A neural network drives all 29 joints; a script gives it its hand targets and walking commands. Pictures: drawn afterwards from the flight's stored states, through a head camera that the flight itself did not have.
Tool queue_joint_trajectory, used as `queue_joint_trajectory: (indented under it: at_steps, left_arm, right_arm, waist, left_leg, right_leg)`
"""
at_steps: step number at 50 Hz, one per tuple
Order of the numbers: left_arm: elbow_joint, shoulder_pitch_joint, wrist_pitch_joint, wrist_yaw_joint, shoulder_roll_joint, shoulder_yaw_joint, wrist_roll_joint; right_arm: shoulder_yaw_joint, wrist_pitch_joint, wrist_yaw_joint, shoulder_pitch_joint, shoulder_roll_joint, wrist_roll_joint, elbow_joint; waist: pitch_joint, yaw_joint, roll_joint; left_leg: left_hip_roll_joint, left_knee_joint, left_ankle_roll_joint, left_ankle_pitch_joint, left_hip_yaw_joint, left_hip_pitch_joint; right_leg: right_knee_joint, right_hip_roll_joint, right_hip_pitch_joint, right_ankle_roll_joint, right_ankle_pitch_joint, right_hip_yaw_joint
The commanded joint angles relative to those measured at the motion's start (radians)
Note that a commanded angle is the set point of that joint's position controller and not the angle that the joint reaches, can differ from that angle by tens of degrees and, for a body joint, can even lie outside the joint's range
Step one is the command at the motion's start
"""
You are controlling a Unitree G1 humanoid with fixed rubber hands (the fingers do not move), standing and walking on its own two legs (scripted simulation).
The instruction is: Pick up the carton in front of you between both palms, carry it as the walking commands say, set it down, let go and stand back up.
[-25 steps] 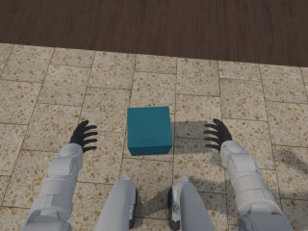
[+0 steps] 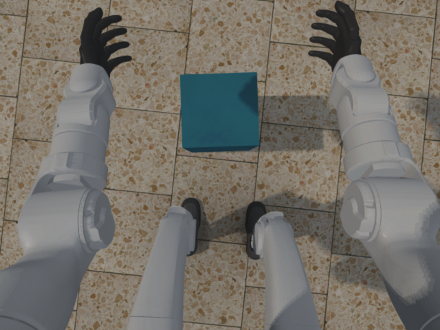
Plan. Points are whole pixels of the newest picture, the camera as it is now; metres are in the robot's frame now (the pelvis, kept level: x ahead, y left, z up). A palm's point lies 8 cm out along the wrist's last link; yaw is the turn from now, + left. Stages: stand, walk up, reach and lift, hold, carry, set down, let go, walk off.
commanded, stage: reach and lift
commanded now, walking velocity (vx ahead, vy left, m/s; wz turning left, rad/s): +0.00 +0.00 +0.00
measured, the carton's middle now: (219, 118) +0.50 +0.03 -0.52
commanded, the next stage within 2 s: none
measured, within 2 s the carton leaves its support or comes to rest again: leaves its support in 1.74 s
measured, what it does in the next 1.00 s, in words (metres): lowers itself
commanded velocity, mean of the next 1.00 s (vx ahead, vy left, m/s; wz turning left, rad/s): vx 0.00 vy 0.00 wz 0.00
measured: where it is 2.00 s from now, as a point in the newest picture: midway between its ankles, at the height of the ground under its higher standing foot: (222, 239)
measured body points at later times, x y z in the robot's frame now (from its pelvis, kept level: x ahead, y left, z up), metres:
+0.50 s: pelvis -0.01 +0.00 -0.16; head +0.33 +0.00 +0.12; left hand +0.49 +0.23 -0.32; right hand +0.52 -0.17 -0.33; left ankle +0.08 +0.12 -0.61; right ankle +0.08 -0.12 -0.61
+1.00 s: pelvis -0.04 +0.00 -0.28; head +0.34 +0.01 -0.05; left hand +0.50 +0.22 -0.47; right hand +0.53 -0.15 -0.47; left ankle +0.08 +0.12 -0.61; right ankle +0.08 -0.12 -0.61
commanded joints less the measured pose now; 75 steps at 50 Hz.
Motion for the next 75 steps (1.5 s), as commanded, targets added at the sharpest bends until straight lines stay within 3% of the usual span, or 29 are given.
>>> queue_joint_trajectory:
  at_steps: [1,5,11,19,28,35,41,50,53,57,61,67,70,71,73,75]
  left_arm:
    - [-0.091,-0.165,-0.056,-0.019,0.096,0.040,0.029]
    - [-0.078,-0.125,-0.092,-0.037,0.060,0.080,0.069]
    - [-0.049,-0.070,-0.114,-0.037,0.039,0.098,0.090]
    - [-0.121,-0.153,-0.124,0.010,0.138,-0.012,-0.045]
    - [-0.061,-0.377,-0.083,0.062,0.211,-0.115,-0.162]
    - [0.109,-0.519,-0.088,0.075,0.239,-0.152,-0.190]
    - [0.194,-0.592,-0.126,0.069,0.248,-0.191,-0.213]
    - [0.114,-0.636,-0.147,0.095,0.277,-0.230,-0.277]
    - [0.099,-0.596,-0.139,0.097,0.251,-0.241,-0.282]
    - [0.170,-0.539,-0.135,0.083,0.198,-0.230,-0.249]
    - [0.186,-0.543,-0.145,0.075,0.178,-0.210,-0.213]
    - [0.172,-0.620,-0.152,0.074,0.087,-0.256,-0.221]
    - [0.183,-0.645,-0.153,0.086,0.075,-0.228,-0.188]
    - [0.144,-0.686,-0.153,0.070,-0.024,-0.270,-0.198]
    - [0.142,-0.773,-0.150,0.028,-0.214,-0.313,-0.200]
    - [0.129,-0.896,-0.124,-0.044,-0.490,-0.369,-0.181]
  right_arm:
    - [-0.035,-0.054,0.012,-0.196,-0.079,-0.031,-0.091]
    - [-0.075,-0.091,0.023,-0.146,-0.032,-0.071,-0.078]
    - [-0.090,-0.111,0.014,-0.075,-0.006,-0.090,-0.071]
    - [0.032,-0.118,-0.042,-0.176,-0.085,0.039,-0.178]
    - [0.129,-0.080,-0.082,-0.388,-0.161,0.165,-0.105]
    - [0.167,-0.086,-0.082,-0.523,-0.197,0.210,0.064]
    - [0.198,-0.129,-0.070,-0.590,-0.218,0.230,0.149]
    - [0.288,-0.147,-0.085,-0.665,-0.237,0.298,0.057]
    - [0.273,-0.137,-0.090,-0.613,-0.223,0.281,0.050]
    - [0.226,-0.136,-0.078,-0.542,-0.195,0.233,0.130]
    - [0.198,-0.150,-0.068,-0.531,-0.176,0.210,0.158]
    - [0.253,-0.160,-0.066,-0.602,-0.068,0.235,0.143]
    - [0.237,-0.159,-0.075,-0.632,-0.052,0.202,0.143]
    - [0.281,-0.157,-0.060,-0.670,0.058,0.221,0.114]
    - [0.323,-0.156,-0.023,-0.761,0.255,0.223,0.117]
    - [0.371,-0.135,0.045,-0.869,0.537,0.210,0.118]
  waist:
    - [-1.043,0.016,-0.033]
    - [-0.974,0.011,-0.026]
    - [-0.941,0.010,-0.017]
    - [-1.166,0.018,-0.044]
    - [-1.079,0.015,-0.033]
    - [-0.901,0.022,-0.021]
    - [-0.823,0.013,-0.012]
    - [-1.033,0.046,-0.047]
    - [-1.049,0.026,-0.041]
    - [-0.826,0.004,-0.016]
    - [-0.763,-0.001,0.007]
    - [-0.763,0.019,-0.010]
    - [-0.770,0.023,-0.016]
    - [-0.774,0.036,-0.026]
    - [-0.762,0.027,-0.034]
    - [-0.716,0.027,-0.033]
  left_leg:
    - [-0.071,-0.080,-0.033,0.384,0.011,0.483]
    - [-0.062,-0.022,-0.035,0.441,-0.008,0.359]
    - [-0.060,0.149,-0.044,0.418,-0.008,0.166]
    - [-0.069,0.433,-0.055,0.391,0.013,0.053]
    - [-0.043,0.633,-0.049,0.079,0.047,-0.064]
    - [-0.015,0.732,-0.037,-0.053,0.034,-0.131]
    - [-0.009,0.815,-0.037,0.004,0.010,-0.142]
    - [-0.026,0.886,-0.037,0.170,0.024,-0.032]
    - [-0.035,0.887,-0.041,0.192,0.022,0.004]
    - [-0.037,0.871,-0.044,0.129,0.005,-0.099]
    - [-0.037,0.860,-0.045,0.114,0.001,-0.144]
    - [-0.047,0.845,-0.036,0.082,0.006,-0.153]
    - [-0.055,0.839,-0.034,0.062,0.009,-0.136]
    - [-0.064,0.836,-0.024,0.061,0.012,-0.121]
    - [-0.075,0.843,-0.024,0.059,0.016,-0.138]
    - [-0.093,0.857,-0.022,0.026,0.019,-0.156]
  right_leg:
    - [-0.059,0.074,0.559,0.017,0.354,0.010]
    - [-0.005,0.067,0.417,0.021,0.413,0.020]
    - [0.165,0.070,0.196,0.029,0.376,0.013]
    - [0.463,0.079,0.171,0.031,0.365,0.002]
    - [0.657,0.056,0.064,0.023,0.056,-0.025]
    - [0.756,0.031,-0.053,0.015,-0.084,-0.015]
    - [0.844,0.022,-0.112,0.016,-0.034,-0.002]
    - [0.931,0.035,0.023,0.021,0.115,-0.015]
    - [0.930,0.043,0.007,0.021,0.127,-0.030]
    - [0.909,0.040,-0.144,0.018,0.052,-0.025]
    - [0.898,0.042,-0.201,0.018,0.039,-0.016]
    - [0.885,0.055,-0.165,0.021,0.021,-0.009]
    - [0.881,0.061,-0.143,0.023,0.005,-0.015]
    - [0.876,0.071,-0.128,0.017,0.005,-0.016]
    - [0.875,0.088,-0.130,0.011,0.009,-0.016]
    - [0.885,0.106,-0.147,0.006,-0.015,-0.018]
